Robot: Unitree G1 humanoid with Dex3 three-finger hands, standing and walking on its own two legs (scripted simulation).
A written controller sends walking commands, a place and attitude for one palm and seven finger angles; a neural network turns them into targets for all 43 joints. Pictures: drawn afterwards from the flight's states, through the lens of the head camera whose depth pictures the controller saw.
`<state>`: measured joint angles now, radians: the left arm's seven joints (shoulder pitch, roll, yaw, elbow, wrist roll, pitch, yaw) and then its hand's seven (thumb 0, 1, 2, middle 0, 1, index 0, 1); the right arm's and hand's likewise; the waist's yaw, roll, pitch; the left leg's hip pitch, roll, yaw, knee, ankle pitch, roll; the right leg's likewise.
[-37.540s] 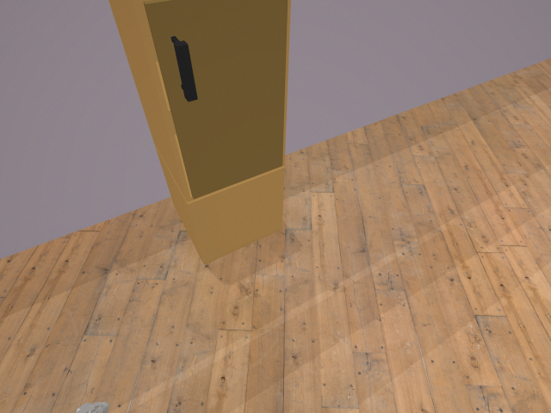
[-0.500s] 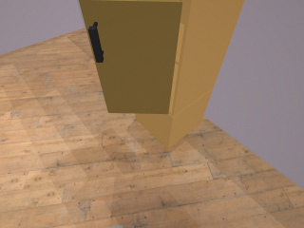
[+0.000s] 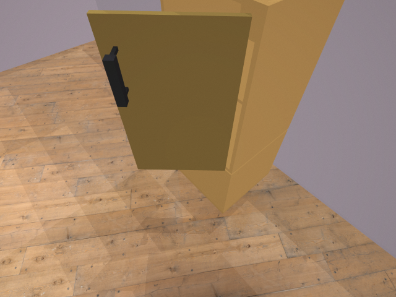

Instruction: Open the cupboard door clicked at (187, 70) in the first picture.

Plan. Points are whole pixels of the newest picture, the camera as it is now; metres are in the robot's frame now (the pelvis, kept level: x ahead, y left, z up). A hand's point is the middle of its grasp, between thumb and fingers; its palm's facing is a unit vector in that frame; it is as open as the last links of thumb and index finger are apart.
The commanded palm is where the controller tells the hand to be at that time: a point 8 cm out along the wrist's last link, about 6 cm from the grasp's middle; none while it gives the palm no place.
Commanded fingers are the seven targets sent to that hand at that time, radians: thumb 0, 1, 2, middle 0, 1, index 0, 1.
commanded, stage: come to a stop and stand still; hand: left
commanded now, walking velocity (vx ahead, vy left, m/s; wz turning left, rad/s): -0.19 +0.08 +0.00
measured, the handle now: (118, 77) +0.58 +0.22 +0.12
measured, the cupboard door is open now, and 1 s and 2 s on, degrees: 48 48 48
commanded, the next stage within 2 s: look again from close up in 0.86 s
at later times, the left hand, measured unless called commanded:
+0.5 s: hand out of the picture +0.04 +0.21 -0.17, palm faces -0.03 -0.97 -0.25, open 7.3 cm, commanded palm none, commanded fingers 0.00 0.90 0.90 -0.20 -0.30 -0.20 -0.30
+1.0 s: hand out of the picture -0.02 +0.16 -0.16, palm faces -0.03 -0.98 -0.21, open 7.3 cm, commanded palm none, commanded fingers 0.00 0.90 0.90 -0.20 -0.30 -0.20 -0.30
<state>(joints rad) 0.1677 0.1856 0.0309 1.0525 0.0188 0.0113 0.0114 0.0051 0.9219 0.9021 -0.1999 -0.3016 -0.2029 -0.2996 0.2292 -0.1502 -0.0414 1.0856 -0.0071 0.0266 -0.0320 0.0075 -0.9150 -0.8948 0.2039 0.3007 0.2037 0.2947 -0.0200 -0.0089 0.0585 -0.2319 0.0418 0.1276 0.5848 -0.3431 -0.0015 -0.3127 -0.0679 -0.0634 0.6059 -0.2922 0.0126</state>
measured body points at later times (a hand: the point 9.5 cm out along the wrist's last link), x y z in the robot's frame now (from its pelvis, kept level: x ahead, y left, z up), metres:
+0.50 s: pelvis -0.01 +0.02 +0.00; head +0.01 +0.01 +0.45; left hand +0.04 +0.26 -0.15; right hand +0.04 -0.22 -0.15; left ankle -0.02 +0.11 -0.73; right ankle -0.04 -0.12 -0.73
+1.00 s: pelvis -0.03 -0.01 +0.01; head -0.02 -0.03 +0.46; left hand -0.02 +0.21 -0.14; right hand -0.05 -0.24 -0.16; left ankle -0.02 +0.11 -0.73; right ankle -0.04 -0.12 -0.73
